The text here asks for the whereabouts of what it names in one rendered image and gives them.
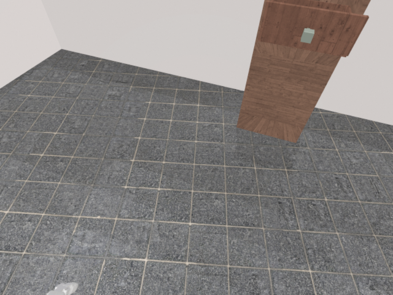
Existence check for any drawer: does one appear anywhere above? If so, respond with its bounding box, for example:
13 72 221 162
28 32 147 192
258 0 369 57

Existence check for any handle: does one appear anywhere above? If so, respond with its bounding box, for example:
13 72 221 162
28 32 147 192
301 28 314 44

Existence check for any cabinet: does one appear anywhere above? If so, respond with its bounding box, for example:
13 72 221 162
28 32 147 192
236 0 371 143

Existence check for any robot left hand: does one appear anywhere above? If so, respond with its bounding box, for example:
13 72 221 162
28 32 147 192
47 282 78 295

